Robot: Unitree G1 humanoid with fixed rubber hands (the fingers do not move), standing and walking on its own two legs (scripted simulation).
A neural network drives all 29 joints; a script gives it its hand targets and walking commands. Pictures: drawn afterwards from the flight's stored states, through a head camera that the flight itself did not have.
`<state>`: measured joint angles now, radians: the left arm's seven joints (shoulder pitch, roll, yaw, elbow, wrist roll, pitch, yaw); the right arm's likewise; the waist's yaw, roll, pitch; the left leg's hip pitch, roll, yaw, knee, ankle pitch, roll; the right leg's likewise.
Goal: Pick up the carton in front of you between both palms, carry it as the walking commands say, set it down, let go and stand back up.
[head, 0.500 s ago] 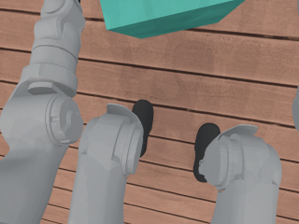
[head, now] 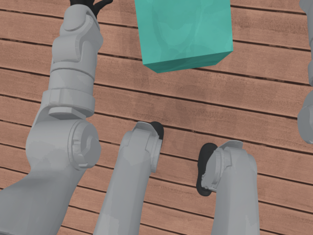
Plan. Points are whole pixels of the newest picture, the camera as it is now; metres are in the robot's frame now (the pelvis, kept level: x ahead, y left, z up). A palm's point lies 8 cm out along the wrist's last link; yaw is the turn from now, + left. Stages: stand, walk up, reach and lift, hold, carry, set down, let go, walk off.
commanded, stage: set down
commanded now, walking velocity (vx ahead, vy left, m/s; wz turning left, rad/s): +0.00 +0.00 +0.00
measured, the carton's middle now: (182, 29) +0.58 +0.06 -0.34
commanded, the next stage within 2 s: let go in 0.52 s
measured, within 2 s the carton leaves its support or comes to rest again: neither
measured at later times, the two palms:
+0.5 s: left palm out of the picture +0.52 +0.24 +0.04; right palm out of the picture +0.63 -0.14 +0.05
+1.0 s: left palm out of the picture +0.41 +0.25 +0.15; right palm out of the picture +0.47 -0.17 +0.14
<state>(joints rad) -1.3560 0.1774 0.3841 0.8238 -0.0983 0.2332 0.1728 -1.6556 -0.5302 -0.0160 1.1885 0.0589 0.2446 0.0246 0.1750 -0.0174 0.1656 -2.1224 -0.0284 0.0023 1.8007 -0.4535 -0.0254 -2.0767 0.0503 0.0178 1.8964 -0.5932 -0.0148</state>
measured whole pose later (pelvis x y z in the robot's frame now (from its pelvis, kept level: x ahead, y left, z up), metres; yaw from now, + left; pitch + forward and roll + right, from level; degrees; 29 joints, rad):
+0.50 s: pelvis +0.02 +0.00 +0.14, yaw -1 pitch +48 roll +1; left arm -1.17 0.14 0.43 0.68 -0.04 0.27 0.12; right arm -1.48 -0.46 -0.14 1.06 -0.05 0.28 0.08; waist 0.17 -0.04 0.01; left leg -1.77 -0.02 -0.02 1.26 -0.33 -0.02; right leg -1.73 0.06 0.04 1.34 -0.44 -0.01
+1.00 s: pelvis +0.07 +0.02 +0.25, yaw -3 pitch +33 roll -1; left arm -0.46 0.18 0.22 0.56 0.06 0.13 -0.11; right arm -0.62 -0.15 -0.24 0.63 -0.13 0.15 -0.07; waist 0.11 0.01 -0.03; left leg -1.14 -0.02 -0.01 0.79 -0.23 0.02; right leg -1.08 0.05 0.08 0.80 -0.30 0.02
